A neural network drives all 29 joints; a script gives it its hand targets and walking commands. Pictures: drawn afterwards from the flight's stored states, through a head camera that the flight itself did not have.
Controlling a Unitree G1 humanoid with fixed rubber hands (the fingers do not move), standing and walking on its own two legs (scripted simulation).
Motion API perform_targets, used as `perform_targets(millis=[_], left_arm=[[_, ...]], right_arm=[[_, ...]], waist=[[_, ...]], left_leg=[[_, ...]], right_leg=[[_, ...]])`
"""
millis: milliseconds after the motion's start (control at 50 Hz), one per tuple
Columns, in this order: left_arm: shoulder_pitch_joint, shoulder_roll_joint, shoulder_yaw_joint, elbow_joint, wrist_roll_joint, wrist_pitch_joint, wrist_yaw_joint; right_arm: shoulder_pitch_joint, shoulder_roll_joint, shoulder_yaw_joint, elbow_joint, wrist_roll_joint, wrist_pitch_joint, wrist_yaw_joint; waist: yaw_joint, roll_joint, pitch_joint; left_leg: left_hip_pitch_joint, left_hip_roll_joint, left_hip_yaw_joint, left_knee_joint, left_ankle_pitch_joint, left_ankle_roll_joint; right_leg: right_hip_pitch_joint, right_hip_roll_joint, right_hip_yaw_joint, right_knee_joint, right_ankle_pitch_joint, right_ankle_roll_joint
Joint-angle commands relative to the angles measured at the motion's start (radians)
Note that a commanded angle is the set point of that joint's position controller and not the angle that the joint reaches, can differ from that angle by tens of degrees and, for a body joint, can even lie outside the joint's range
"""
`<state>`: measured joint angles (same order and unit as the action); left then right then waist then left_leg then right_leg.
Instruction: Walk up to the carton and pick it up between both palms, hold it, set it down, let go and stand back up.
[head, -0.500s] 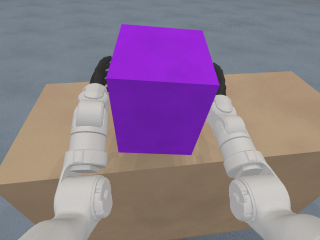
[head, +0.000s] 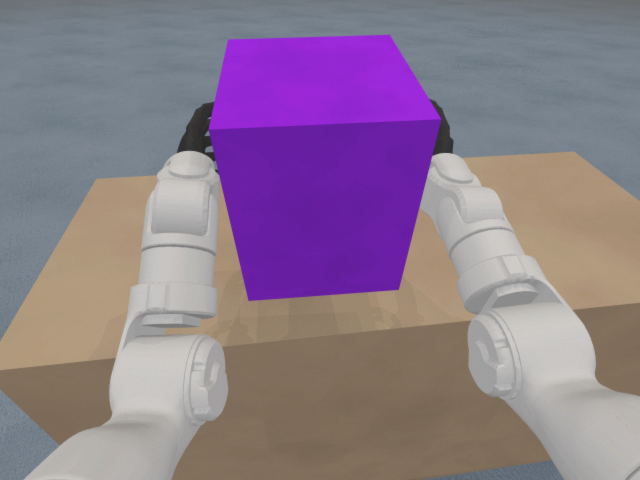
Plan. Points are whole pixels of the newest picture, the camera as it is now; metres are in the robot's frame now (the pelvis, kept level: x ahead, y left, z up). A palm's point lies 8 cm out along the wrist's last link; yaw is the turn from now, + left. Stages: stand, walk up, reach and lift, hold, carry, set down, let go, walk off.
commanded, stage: reach and lift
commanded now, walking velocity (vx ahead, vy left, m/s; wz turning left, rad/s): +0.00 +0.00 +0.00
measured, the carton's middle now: (317, 170) +0.41 -0.01 +0.22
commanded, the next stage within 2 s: hold in 0.72 s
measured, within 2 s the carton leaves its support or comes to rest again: neither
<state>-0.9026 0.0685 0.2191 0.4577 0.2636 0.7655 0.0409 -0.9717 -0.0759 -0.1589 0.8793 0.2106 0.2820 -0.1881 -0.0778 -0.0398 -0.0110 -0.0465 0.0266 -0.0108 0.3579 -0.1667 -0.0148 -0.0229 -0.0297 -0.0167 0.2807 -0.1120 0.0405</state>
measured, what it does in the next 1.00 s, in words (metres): stands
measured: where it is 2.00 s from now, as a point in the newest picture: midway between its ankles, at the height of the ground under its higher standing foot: outside the picture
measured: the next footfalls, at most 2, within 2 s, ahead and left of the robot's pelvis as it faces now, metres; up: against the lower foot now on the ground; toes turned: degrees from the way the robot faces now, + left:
none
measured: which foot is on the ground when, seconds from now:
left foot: down 0.00-1.00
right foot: down 0.00-1.00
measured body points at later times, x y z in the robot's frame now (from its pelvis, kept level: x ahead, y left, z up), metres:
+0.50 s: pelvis +0.01 +0.00 +0.00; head -0.06 +0.03 +0.45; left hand +0.41 +0.14 +0.26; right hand +0.41 -0.15 +0.26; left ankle +0.03 +0.13 -0.75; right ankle +0.04 -0.14 -0.75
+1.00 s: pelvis +0.01 +0.00 +0.00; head -0.07 +0.03 +0.44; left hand +0.40 +0.14 +0.28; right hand +0.40 -0.16 +0.28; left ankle +0.03 +0.13 -0.75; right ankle +0.04 -0.14 -0.75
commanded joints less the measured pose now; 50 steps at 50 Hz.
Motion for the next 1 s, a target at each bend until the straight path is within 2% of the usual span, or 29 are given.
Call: perform_targets(millis=[0, 20, 40, 120, 160, 260, 300, 320, 340, 400, 440, 460, 540, 580, 620, 640, 740, 820, 860, 940, 980], left_arm=[[-0.797, -0.706, -0.272, -0.136, -0.115, -0.092, -0.104], [-0.813, -0.702, -0.275, -0.145, -0.123, -0.093, -0.103], [-0.813, -0.713, -0.287, -0.145, -0.134, -0.090, -0.103], [-0.862, -0.702, -0.280, -0.158, -0.149, -0.089, -0.099], [-0.873, -0.717, -0.304, -0.174, -0.172, -0.093, -0.094], [-0.868, -0.709, -0.294, -0.153, -0.167, -0.077, -0.092], [-0.859, -0.709, -0.275, -0.133, -0.160, -0.070, -0.095], [-0.868, -0.711, -0.281, -0.141, -0.166, -0.071, -0.094], [-0.871, -0.710, -0.281, -0.143, -0.168, -0.069, -0.092], [-0.891, -0.719, -0.305, -0.169, -0.187, -0.070, -0.089], [-0.900, -0.715, -0.296, -0.179, -0.192, -0.069, -0.087], [-0.907, -0.723, -0.311, -0.174, -0.201, -0.069, -0.087], [-0.908, -0.706, -0.292, -0.160, -0.193, -0.060, -0.090], [-0.903, -0.709, -0.292, -0.170, -0.199, -0.056, -0.092], [-0.898, -0.714, -0.299, -0.175, -0.204, -0.051, -0.091], [-0.910, -0.706, -0.290, -0.181, -0.199, -0.048, -0.091], [-0.883, -0.712, -0.298, -0.183, -0.207, -0.031, -0.098], [-0.907, -0.706, -0.290, -0.185, -0.204, -0.022, -0.099], [-0.927, -0.711, -0.302, -0.217, -0.217, -0.023, -0.099], [-0.930, -0.694, -0.279, -0.186, -0.203, -0.010, -0.103], [-0.924, -0.702, -0.291, -0.215, -0.214, -0.007, -0.100]], right_arm=[[-0.926, 0.553, 0.339, -0.272, 0.130, 0.025, 0.131], [-0.934, 0.558, 0.341, -0.276, 0.131, 0.027, 0.131], [-0.926, 0.551, 0.333, -0.274, 0.135, 0.034, 0.128], [-0.972, 0.568, 0.350, -0.300, 0.161, 0.053, 0.124], [-0.969, 0.574, 0.343, -0.307, 0.167, 0.059, 0.120], [-0.948, 0.559, 0.335, -0.277, 0.183, 0.086, 0.115], [-0.966, 0.560, 0.343, -0.290, 0.194, 0.094, 0.115], [-0.965, 0.557, 0.337, -0.293, 0.193, 0.095, 0.116], [-0.986, 0.563, 0.345, -0.311, 0.199, 0.095, 0.117], [-0.981, 0.560, 0.348, -0.320, 0.210, 0.105, 0.113], [-0.992, 0.570, 0.360, -0.334, 0.226, 0.111, 0.112], [-1.011, 0.566, 0.354, -0.356, 0.225, 0.109, 0.110], [-1.007, 0.571, 0.354, -0.341, 0.232, 0.129, 0.104], [-0.991, 0.567, 0.352, -0.338, 0.237, 0.137, 0.102], [-1.000, 0.563, 0.362, -0.355, 0.254, 0.143, 0.101], [-1.002, 0.573, 0.370, -0.350, 0.260, 0.150, 0.100], [-0.991, 0.555, 0.371, -0.373, 0.279, 0.168, 0.090], [-1.024, 0.569, 0.379, -0.396, 0.295, 0.182, 0.087], [-1.018, 0.564, 0.373, -0.393, 0.300, 0.187, 0.084], [-1.023, 0.567, 0.378, -0.375, 0.306, 0.208, 0.084], [-1.014, 0.566, 0.387, -0.402, 0.318, 0.211, 0.081]], waist=[[-0.012, 0.089, -0.431], [-0.011, 0.085, -0.447], [-0.025, 0.095, -0.450], [-0.009, 0.084, -0.483], [-0.025, 0.101, -0.504], [-0.030, 0.110, -0.462], [-0.018, 0.094, -0.453], [-0.022, 0.104, -0.468], [-0.014, 0.099, -0.489], [-0.028, 0.115, -0.514], [-0.016, 0.102, -0.530], [-0.029, 0.111, -0.545], [-0.027, 0.104, -0.520], [-0.030, 0.113, -0.519], [-0.029, 0.115, -0.525], [-0.019, 0.110, -0.524], [-0.035, 0.117, -0.526], [-0.020, 0.120, -0.517], [-0.032, 0.133, -0.538], [-0.012, 0.129, -0.504], [-0.021, 0.131, -0.527]], left_leg=[[-0.032, -0.050, 0.007, -0.085, 0.101, -0.013], [-0.028, -0.052, 0.010, -0.082, 0.106, -0.012], [-0.023, -0.049, 0.008, -0.078, 0.115, -0.019], [-0.021, -0.054, 0.008, -0.068, 0.124, -0.017], [-0.007, -0.054, 0.006, -0.055, 0.152, -0.025], [-0.028, -0.050, 0.003, -0.058, 0.139, -0.029], [-0.029, -0.050, 0.003, -0.060, 0.139, -0.023], [-0.030, -0.049, 0.003, -0.060, 0.139, -0.028], [-0.018, -0.053, 0.005, -0.053, 0.150, -0.025], [-0.011, -0.046, -0.001, -0.046, 0.175, -0.037], [-0.007, -0.051, 0.000, -0.038, 0.188, -0.033], [-0.003, -0.051, -0.002, -0.032, 0.203, -0.039], [-0.013, -0.059, 0.006, -0.035, 0.169, -0.033], [-0.009, -0.054, 0.002, -0.034, 0.196, -0.038], [-0.003, -0.055, 0.000, -0.030, 0.212, -0.041], [-0.006, -0.054, -0.001, -0.031, 0.210, -0.037], [-0.001, -0.054, -0.002, -0.023, 0.244, -0.047], [-0.011, -0.058, 0.000, -0.028, 0.221, -0.042], [-0.004, -0.056, -0.004, -0.021, 0.241, -0.050], [-0.043, -0.060, 0.001, -0.041, 0.183, -0.039], [-0.026, -0.059, -0.001, -0.032, 0.231, -0.048]], right_leg=[[0.134, 0.109, -0.054, -0.012, 0.035, -0.019], [0.129, 0.107, -0.053, -0.012, 0.035, -0.018], [0.125, 0.108, -0.050, -0.011, 0.045, -0.020], [0.123, 0.111, -0.046, -0.010, 0.044, -0.015], [0.112, 0.112, -0.043, -0.009, 0.060, -0.014], [0.104, 0.114, -0.038, -0.009, 0.056, -0.017], [0.105, 0.116, -0.038, -0.011, 0.050, -0.017], [0.112, 0.115, -0.034, -0.010, 0.052, -0.017], [0.106, 0.114, -0.034, -0.011, 0.062, -0.015], [0.111, 0.118, -0.034, -0.003, 0.084, -0.017], [0.111, 0.118, -0.029, -0.004, 0.087, -0.016], [0.112, 0.122, -0.033, 0.000, 0.094, -0.016], [0.103, 0.115, -0.026, -0.010, 0.078, -0.014], [0.111, 0.118, -0.025, -0.005, 0.105, -0.016], [0.107, 0.121, -0.021, -0.008, 0.109, -0.017], [0.107, 0.122, -0.022, -0.006, 0.105, -0.017], [0.115, 0.126, -0.017, -0.006, 0.131, -0.020], [0.109, 0.124, -0.015, -0.008, 0.112, -0.018], [0.113, 0.127, -0.011, -0.004, 0.127, -0.019], [0.114, 0.124, -0.008, -0.005, 0.093, -0.020], [0.124, 0.130, -0.008, 0.002, 0.127, -0.020]])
